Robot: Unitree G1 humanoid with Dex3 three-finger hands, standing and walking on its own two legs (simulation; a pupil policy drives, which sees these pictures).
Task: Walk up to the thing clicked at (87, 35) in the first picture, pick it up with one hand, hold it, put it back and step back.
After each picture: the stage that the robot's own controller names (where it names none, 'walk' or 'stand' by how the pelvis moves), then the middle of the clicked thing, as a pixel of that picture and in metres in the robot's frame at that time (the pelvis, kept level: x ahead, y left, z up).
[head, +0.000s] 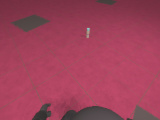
stand; (87, 33) +1.95 +0.11 -0.65
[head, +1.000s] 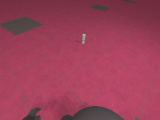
rise first; (83, 39) +1.81 +0.11 -0.65
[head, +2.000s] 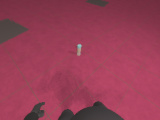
walk; (79, 50) +1.20 +0.17 -0.65
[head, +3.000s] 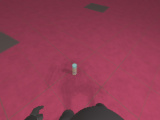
walk; (74, 69) +0.77 +0.20 -0.65
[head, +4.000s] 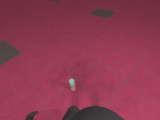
walk; (72, 84) +0.53 +0.25 -0.63
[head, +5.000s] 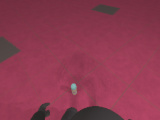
stand; (74, 89) +0.43 +0.19 -0.64
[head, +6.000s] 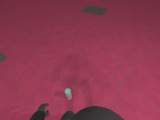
stand; (68, 94) +0.37 +0.23 -0.65
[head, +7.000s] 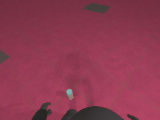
stand; (70, 94) +0.35 +0.23 -0.66
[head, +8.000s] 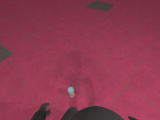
stand; (71, 92) +0.36 +0.21 -0.65
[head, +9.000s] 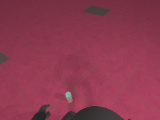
stand; (69, 97) +0.33 +0.23 -0.66
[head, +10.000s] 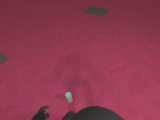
stand; (69, 97) +0.33 +0.23 -0.66
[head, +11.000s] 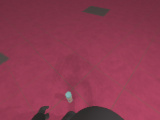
go down; (69, 97) +0.33 +0.23 -0.66
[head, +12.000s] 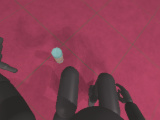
go down; (58, 56) +0.40 +0.26 -0.27
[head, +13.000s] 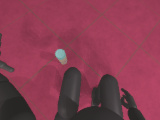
approach; (62, 57) +0.39 +0.27 -0.26
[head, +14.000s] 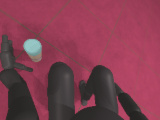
close in; (35, 52) +0.37 +0.31 -0.16
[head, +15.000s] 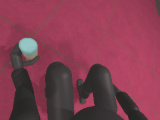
close; (30, 53) +0.38 +0.31 -0.15
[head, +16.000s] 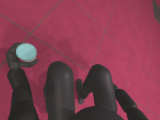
lift; (28, 55) +0.35 +0.31 -0.15
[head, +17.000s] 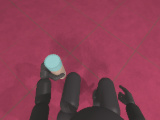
lift; (57, 69) +0.30 +0.22 -0.02
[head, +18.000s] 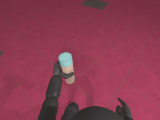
hold; (68, 70) +0.32 +0.16 +0.04
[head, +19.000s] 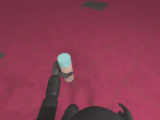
hold; (67, 69) +0.33 +0.16 +0.05
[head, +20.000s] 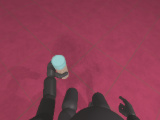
crouch; (61, 69) +0.33 +0.20 -0.03
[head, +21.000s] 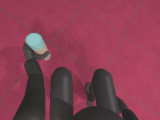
lower; (41, 49) +0.42 +0.29 -0.10
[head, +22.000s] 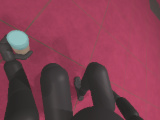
lower; (21, 48) +0.41 +0.32 -0.16
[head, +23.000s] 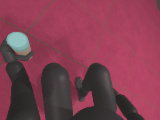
lower; (23, 49) +0.39 +0.33 -0.16
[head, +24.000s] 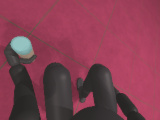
lower; (26, 52) +0.37 +0.32 -0.16
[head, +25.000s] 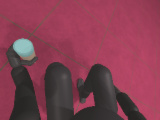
lower; (27, 54) +0.36 +0.32 -0.16
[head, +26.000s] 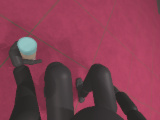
open; (28, 53) +0.37 +0.31 -0.16
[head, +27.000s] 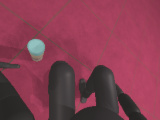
stand; (37, 52) +0.36 +0.30 -0.17
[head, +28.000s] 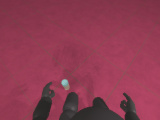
stand; (66, 85) +0.35 +0.23 -0.53
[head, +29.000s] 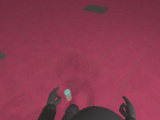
stand; (68, 95) +0.35 +0.23 -0.60
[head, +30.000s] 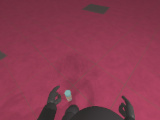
stand; (68, 95) +0.34 +0.22 -0.60
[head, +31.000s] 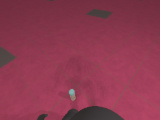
stand; (72, 95) +0.39 +0.21 -0.65
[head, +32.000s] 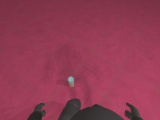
walk; (71, 82) +0.42 +0.21 -0.63
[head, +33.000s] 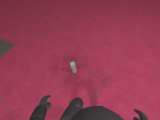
walk; (73, 67) +0.66 +0.29 -0.64
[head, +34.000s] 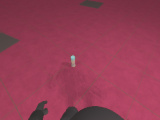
stand; (73, 61) +0.90 +0.30 -0.64
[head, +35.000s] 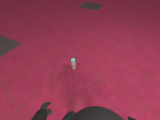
stand; (73, 64) +0.89 +0.29 -0.66
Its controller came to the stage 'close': yes
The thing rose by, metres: 0.69
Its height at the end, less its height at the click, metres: +0.00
